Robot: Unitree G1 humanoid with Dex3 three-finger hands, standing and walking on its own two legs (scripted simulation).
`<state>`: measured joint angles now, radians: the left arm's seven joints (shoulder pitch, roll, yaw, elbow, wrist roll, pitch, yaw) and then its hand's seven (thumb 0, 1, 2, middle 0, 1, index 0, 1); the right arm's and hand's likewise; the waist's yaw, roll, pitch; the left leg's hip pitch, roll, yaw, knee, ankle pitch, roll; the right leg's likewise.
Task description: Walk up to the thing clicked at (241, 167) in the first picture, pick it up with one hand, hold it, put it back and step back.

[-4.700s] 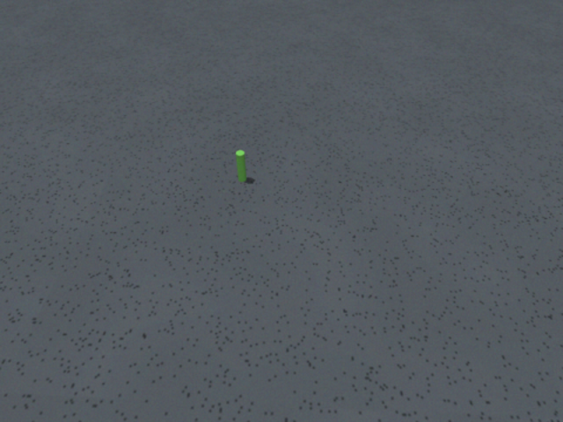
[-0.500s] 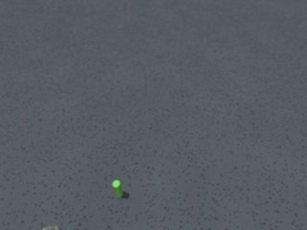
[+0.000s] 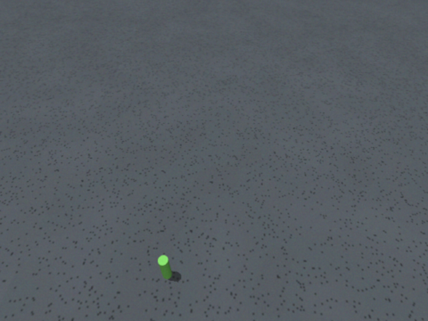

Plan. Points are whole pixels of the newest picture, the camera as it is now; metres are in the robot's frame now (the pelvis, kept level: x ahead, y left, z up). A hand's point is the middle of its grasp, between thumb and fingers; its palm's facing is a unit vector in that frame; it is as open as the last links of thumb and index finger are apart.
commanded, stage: walk up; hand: left
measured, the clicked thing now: (165, 267) +0.45 +0.20 -0.70
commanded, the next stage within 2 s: stand in 0.26 s
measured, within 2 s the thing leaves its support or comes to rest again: neither
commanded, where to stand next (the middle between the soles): +0.10 +0.00 m, yaw +1 degrees
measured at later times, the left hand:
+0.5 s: hand out of the picture +0.10 +0.25 -0.16, palm faces -0.02 -0.94 -0.33, open 7.4 cm
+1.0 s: hand out of the picture +0.10 +0.26 -0.16, palm faces +0.00 -0.94 -0.34, open 7.4 cm
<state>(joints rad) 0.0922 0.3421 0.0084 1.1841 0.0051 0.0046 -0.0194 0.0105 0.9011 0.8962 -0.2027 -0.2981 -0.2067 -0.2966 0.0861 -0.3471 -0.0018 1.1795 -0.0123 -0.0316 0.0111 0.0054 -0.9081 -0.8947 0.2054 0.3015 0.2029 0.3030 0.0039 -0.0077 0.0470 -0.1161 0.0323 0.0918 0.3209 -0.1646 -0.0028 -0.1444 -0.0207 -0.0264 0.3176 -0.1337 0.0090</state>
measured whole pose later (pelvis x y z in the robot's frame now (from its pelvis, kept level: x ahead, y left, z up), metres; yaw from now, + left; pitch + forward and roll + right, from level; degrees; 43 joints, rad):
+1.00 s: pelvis +0.03 +0.01 +0.00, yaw +1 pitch -2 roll +0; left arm 0.09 0.35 -0.01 1.15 0.01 -0.01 0.00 0.01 0.90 0.90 -0.20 -0.30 -0.21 -0.30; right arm 0.09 -0.34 0.00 1.15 -0.01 -0.02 0.01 0.01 -0.91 -0.89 0.21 0.30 0.20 0.30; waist 0.00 0.00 0.04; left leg -0.07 0.01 0.07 0.29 -0.18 0.00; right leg -0.09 -0.04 -0.05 0.29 -0.16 0.02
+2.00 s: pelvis +0.03 +0.01 +0.00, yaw +2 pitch -2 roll +0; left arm 0.11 0.35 -0.01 1.14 0.01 -0.01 0.00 0.01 0.90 0.90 -0.20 -0.30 -0.21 -0.30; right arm 0.11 -0.35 0.00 1.14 -0.01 -0.02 0.01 0.00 -0.91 -0.89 0.21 0.30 0.20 0.30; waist 0.00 -0.01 0.04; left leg -0.07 0.01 0.06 0.29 -0.19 0.01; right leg -0.07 -0.04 -0.06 0.28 -0.17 0.03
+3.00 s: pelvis +0.01 +0.01 -0.04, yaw +2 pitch +11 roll -1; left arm 0.07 0.37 0.23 0.86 0.05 0.08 -0.08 0.01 -0.08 0.12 -0.08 -0.04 -0.08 -0.04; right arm 0.28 -0.25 -0.02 0.67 0.02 -0.07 -0.02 0.01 -0.93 -0.90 0.20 0.30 0.20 0.30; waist -0.05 -0.01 -0.04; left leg -0.60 0.04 0.04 0.82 -0.40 0.01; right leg -0.60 -0.03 -0.06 0.77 -0.36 0.01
